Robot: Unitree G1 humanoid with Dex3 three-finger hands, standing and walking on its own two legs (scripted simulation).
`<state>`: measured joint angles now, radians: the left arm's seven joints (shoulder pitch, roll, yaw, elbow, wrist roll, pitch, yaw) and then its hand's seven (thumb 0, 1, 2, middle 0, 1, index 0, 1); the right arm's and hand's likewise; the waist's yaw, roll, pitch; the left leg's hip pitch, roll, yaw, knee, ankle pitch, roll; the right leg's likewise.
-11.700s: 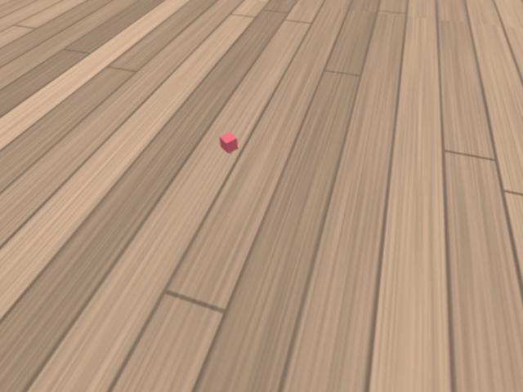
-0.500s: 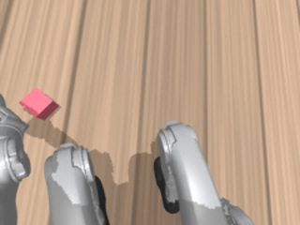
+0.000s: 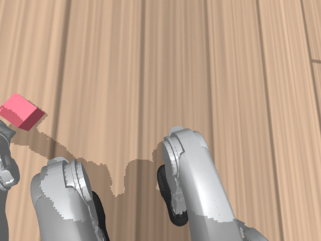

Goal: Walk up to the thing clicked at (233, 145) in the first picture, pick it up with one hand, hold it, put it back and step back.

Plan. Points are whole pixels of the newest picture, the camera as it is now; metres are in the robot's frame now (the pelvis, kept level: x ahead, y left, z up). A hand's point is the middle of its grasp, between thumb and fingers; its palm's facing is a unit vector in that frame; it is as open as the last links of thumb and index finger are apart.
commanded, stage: rise first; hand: left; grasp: from above
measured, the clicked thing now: (22, 112) +0.48 +0.30 -0.28
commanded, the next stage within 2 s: none
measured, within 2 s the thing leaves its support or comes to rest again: neither
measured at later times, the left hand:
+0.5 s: hand out of the picture +0.45 +0.32 -0.17, palm faces -0.25 -0.32 -0.91, open 13.9 cm
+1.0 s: hand out of the picture +0.44 +0.32 -0.17, palm faces -0.25 -0.32 -0.91, open 13.8 cm
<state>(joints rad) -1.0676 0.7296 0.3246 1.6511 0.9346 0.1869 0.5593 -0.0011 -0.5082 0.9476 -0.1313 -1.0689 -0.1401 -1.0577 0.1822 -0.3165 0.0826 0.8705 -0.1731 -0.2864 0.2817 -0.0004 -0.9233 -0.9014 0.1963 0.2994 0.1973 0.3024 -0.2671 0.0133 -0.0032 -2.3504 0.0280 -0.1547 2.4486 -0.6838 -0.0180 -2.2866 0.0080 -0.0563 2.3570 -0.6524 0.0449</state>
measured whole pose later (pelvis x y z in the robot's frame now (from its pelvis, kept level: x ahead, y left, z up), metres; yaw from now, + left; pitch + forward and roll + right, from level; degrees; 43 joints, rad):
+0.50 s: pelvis +0.00 +0.00 +0.00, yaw -1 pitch +32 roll -8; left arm -1.10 0.76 0.32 1.68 0.93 0.21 0.58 0.00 -0.52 0.96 -0.15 -1.04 -0.15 -1.04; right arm 0.18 -0.33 0.11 0.85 -0.18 -0.31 0.31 0.00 -0.93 -0.90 0.20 0.30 0.20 0.30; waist -0.29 0.01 0.02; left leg -2.36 0.03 -0.17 2.46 -0.68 -0.02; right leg -2.29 0.01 -0.07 2.36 -0.64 0.05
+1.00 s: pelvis +0.00 +0.00 +0.00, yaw -1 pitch +32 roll -8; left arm -1.08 0.74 0.32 1.66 0.92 0.21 0.57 0.00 -0.50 0.94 -0.18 -1.01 -0.17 -1.02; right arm 0.18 -0.33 0.10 0.86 -0.18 -0.32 0.32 0.00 -0.93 -0.91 0.20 0.30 0.20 0.30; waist -0.28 0.02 0.00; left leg -2.35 0.03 -0.17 2.45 -0.68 -0.02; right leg -2.28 0.01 -0.07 2.35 -0.64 0.04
